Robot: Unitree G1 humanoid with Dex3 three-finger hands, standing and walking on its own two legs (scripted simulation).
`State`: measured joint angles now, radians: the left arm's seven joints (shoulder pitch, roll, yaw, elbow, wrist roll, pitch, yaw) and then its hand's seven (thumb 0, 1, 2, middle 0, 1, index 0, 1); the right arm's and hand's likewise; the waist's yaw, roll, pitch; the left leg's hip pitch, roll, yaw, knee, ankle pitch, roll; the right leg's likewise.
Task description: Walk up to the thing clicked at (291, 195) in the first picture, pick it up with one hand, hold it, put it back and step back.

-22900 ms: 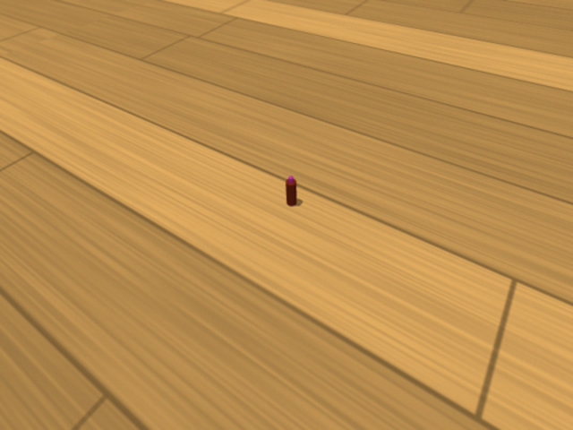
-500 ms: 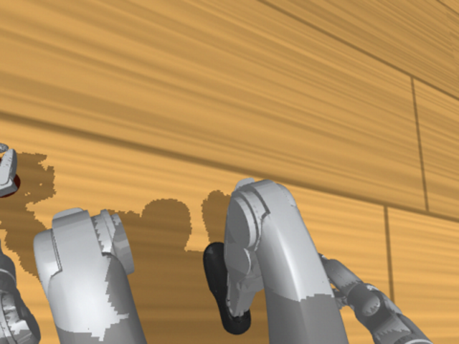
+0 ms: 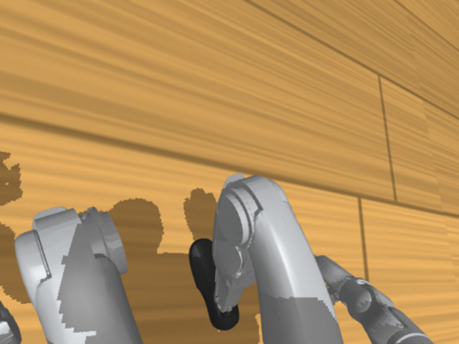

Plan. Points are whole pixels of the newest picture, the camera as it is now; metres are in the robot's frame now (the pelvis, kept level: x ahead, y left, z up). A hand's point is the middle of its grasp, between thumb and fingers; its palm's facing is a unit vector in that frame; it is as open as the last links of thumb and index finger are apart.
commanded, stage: lower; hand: left
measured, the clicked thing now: out of the picture +0.40 +0.32 -0.19
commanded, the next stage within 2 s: loosen in 0.20 s
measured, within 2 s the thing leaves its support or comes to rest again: neither
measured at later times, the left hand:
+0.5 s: hand out of the picture +0.41 +0.31 -0.17, palm faces +0.44 -0.90 -0.01, open 6.7 cm
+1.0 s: hand out of the picture +0.41 +0.31 -0.16, palm faces +0.44 -0.90 +0.01, open 13.9 cm
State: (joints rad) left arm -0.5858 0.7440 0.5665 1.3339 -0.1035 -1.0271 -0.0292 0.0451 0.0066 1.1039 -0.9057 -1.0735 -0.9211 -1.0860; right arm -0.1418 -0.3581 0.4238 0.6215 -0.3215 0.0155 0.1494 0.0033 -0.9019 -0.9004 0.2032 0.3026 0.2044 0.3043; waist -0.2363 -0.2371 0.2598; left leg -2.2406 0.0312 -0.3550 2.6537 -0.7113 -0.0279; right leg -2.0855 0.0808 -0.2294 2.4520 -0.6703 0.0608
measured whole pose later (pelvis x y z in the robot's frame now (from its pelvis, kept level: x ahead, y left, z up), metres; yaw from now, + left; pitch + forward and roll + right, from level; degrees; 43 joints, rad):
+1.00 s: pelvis -0.01 +0.00 +0.00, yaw -1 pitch +12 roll -16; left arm -0.60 0.79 0.54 1.38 -0.13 -1.09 -0.01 0.00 -0.29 0.27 -0.47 -0.36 -0.46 -0.35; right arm -0.18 -0.36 0.48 0.59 -0.34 0.01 0.15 0.00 -0.90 -0.89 0.20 0.30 0.21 0.30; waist -0.23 -0.27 0.28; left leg -2.22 0.04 -0.39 2.67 -0.71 -0.03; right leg -2.07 0.10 -0.25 2.44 -0.65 0.07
